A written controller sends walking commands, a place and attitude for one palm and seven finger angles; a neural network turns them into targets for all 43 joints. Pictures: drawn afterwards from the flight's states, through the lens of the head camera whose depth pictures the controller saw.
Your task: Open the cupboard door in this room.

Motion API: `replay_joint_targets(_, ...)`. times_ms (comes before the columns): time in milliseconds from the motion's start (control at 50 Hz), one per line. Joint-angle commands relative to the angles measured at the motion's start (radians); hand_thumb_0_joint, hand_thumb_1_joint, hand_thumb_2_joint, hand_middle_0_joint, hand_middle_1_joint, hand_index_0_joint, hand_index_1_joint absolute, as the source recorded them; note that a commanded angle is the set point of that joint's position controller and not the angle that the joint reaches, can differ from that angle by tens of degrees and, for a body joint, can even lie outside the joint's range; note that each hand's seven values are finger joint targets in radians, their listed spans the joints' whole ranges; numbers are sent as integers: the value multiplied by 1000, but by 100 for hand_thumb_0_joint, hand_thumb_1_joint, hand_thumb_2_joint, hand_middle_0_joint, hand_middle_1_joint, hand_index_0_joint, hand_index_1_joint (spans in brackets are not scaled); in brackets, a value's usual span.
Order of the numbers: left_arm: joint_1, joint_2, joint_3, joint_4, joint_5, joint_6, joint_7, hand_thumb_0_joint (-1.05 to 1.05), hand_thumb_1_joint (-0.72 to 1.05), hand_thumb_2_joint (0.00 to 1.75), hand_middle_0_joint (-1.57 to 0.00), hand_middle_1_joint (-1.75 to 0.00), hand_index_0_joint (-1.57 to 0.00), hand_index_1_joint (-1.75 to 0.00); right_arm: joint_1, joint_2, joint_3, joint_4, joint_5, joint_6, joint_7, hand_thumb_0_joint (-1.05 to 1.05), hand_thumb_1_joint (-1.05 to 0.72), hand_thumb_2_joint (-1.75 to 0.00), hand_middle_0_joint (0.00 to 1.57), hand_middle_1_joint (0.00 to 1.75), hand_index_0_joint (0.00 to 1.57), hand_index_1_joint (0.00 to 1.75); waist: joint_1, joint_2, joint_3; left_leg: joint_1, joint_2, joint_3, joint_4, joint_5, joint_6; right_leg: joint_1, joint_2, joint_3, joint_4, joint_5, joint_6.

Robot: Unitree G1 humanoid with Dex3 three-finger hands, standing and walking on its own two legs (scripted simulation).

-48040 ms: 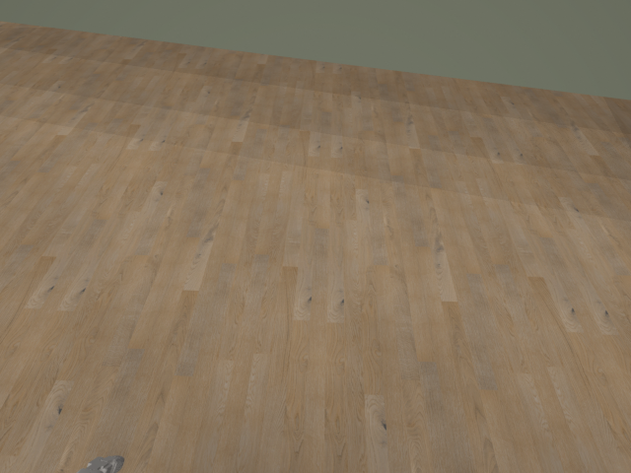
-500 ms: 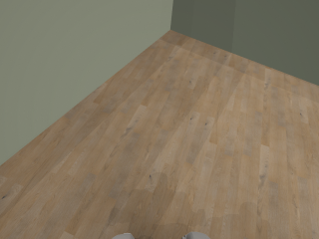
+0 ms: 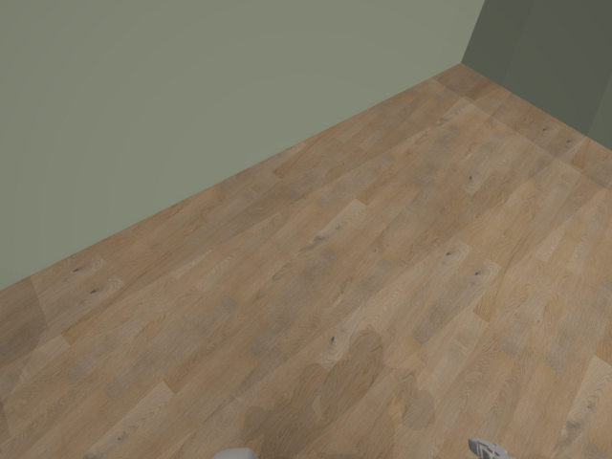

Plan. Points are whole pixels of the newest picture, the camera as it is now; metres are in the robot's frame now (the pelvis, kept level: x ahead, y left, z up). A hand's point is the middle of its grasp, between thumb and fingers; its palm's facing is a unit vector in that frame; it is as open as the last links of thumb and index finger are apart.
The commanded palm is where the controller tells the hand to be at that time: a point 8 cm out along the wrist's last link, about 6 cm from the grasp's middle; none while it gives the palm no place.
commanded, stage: turn to face it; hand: left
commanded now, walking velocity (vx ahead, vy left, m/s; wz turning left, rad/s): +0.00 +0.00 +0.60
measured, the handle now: out of the picture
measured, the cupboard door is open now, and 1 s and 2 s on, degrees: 46 46 46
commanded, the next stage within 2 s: none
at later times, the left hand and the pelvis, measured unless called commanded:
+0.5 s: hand out of the picture +0.03 +0.16 -0.15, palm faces +0.32 -0.91 -0.25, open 7.4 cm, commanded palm none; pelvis +0.03 -0.05 +0.01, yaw +20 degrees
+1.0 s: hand out of the picture +0.00 +0.15 -0.15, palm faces +0.58 -0.75 -0.30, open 7.4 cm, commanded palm none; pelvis +0.05 -0.08 +0.00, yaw +38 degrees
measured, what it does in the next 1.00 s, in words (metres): steps on the spot, turning left: left foot, then right foot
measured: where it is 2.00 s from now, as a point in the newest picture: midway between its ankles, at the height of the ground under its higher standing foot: outside the picture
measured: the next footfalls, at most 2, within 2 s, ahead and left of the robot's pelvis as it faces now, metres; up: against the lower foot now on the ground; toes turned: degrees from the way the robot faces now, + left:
left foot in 0.02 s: +0.05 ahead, +0.13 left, +0.00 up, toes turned +6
right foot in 0.28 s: +0.08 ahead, -0.16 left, +0.00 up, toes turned +8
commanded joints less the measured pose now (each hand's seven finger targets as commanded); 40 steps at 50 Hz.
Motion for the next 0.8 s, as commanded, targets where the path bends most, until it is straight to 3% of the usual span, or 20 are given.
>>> replay_joint_targets(0,-67,123,36,-148,-12,3,11,0,90,90,-20,-30,-20,-30,227,-290,-65,-19,-13,-36,-24,0,-90,-90,20,30,20,30,-114,302,-255,374,439,-527,-203,725,298,-359,38,133,492,-315,69)
replay_joint_targets(20,-124,133,39,-150,-7,14,16,0,90,90,-20,-30,-20,-30,226,-276,-65,-16,-16,-40,-35,0,-90,-90,20,30,20,30,-120,218,-245,319,405,-530,-215,568,295,-393,35,197,552,-261,64)
replay_joint_targets(60,-123,126,44,-120,-11,17,10,0,90,90,-20,-30,-20,-30,101,-221,-52,-46,-17,-42,-48,0,-90,-90,20,30,20,30,-65,253,-175,170,299,-425,-233,409,232,-353,31,234,540,-133,65)
replay_joint_targets(120,-74,106,46,-95,-13,26,-2,0,90,90,-20,-30,-20,-30,26,-202,-44,-62,-22,-41,-46,0,-90,-90,20,30,20,30,-20,236,-144,80,204,-332,-236,301,178,-221,74,195,346,-88,57)
replay_joint_targets(180,-31,100,45,-89,-14,18,-3,0,90,90,-20,-30,-20,-30,2,-209,-53,-71,-23,-31,-41,0,-90,-90,20,30,20,30,-4,230,-145,-4,178,-354,-220,197,160,-69,127,154,136,-37,47)
replay_joint_targets(220,59,126,56,-72,-11,7,0,0,90,90,-20,-30,-20,-30,-35,-190,-55,-88,-14,-24,-38,0,-90,-90,20,30,20,30,45,163,-145,-126,115,-335,-133,70,112,107,124,152,-103,105,41)
replay_joint_targets(240,93,197,71,-76,2,-5,9,0,90,90,-20,-30,-20,-30,-34,-133,-50,-105,-4,-21,-32,0,-90,-90,20,30,20,30,64,-36,-139,-251,8,-245,35,-76,49,186,-40,345,-299,12,-10)
replay_joint_targets(260,80,285,82,-89,12,-8,16,0,90,90,-20,-30,-20,-30,-40,-78,-40,-128,-3,-24,-23,0,-90,-90,20,30,20,30,74,-298,-125,-317,-95,-110,323,-294,-8,139,-307,625,-420,16,-126)
replay_joint_targets(280,44,279,70,-107,4,-7,18,0,90,90,-20,-30,-20,-30,-26,-108,-43,-128,-10,-21,-16,0,-90,-90,20,30,20,30,54,-216,-126,-272,-35,-163,521,-294,9,21,-339,599,-410,-25,-183)
replay_joint_targets(300,-10,229,65,-115,2,-11,23,0,90,90,-20,-30,-20,-30,-40,-100,-48,-106,-10,-14,-15,0,-90,-90,20,30,20,30,24,-228,-99,-295,-11,-171,627,-239,5,-2,-273,560,-384,50,-169)
replay_joint_targets(340,-83,165,45,-128,0,-9,25,0,90,90,-20,-30,-20,-30,1,-79,-41,-76,-7,-8,-6,0,-90,-90,20,30,20,30,-22,-215,-98,-264,21,-132,622,-159,-17,13,-186,315,-312,316,-134)
replay_joint_targets(400,-17,176,50,-104,3,-20,26,0,90,90,-20,-30,-20,-30,-39,-40,-19,-76,-1,-16,-1,0,-90,-90,20,30,20,30,17,-158,-137,-201,14,-53,342,-182,-34,156,-178,200,-216,667,-132)
replay_joint_targets(480,45,220,64,-68,2,-18,23,0,90,90,-20,-30,-20,-30,-47,-28,-6,-80,3,-28,-2,0,-90,-90,20,30,20,30,41,-155,-163,-101,-21,12,79,-128,-16,226,-199,171,-130,800,-119)
replay_joint_targets(520,17,221,68,-71,-9,-14,18,0,90,90,-20,-30,-20,-30,25,-63,-11,-65,-1,-34,-6,0,-90,-90,20,30,20,30,-4,-141,-187,48,-25,10,-98,27,2,159,-178,114,-35,724,-64)
replay_joint_targets(540,2,197,65,-83,-14,-11,14,0,90,90,-20,-30,-20,-30,91,-112,-26,-50,-7,-41,-6,0,-90,-90,20,30,20,30,-43,-24,-228,218,43,-68,-191,224,31,30,-152,75,107,576,-15)
replay_joint_targets(560,-10,126,52,-125,-22,-4,7,0,90,90,-20,-30,-20,-30,169,-236,-57,-42,-18,-48,-15,0,-90,-90,20,30,20,30,-83,304,-257,384,325,-446,-205,619,180,-266,-7,38,337,-37,68)
replay_joint_targets(580,-77,122,37,-162,-12,6,11,0,90,90,-20,-30,-20,-30,228,-281,-65,-20,-14,-38,-23,0,-90,-90,20,30,20,30,-109,303,-242,358,430,-526,-216,710,290,-356,33,142,480,-305,67)
replay_joint_targets(620,-141,119,45,-144,-12,19,16,0,90,90,-20,-30,-20,-30,165,-238,-57,-32,-18,-41,-45,0,-90,-90,20,30,20,30,-86,280,-177,212,332,-478,-242,447,260,-376,31,224,553,-184,59)
replay_joint_targets(680,-91,106,46,-104,-11,25,0,0,90,90,-20,-30,-20,-30,58,-186,-39,-53,-21,-47,-49,0,-90,-90,20,30,20,30,-24,212,-135,134,223,-349,-249,374,189,-291,52,214,442,-64,60)
replay_joint_targets(780,-61,92,41,-102,-16,19,0,0,90,90,-20,-30,-20,-30,42,-196,-50,-55,-22,-36,-43,0,-90,-90,20,30,20,30,-18,220,-162,73,188,-373,-231,288,176,-110,121,172,142,-46,46)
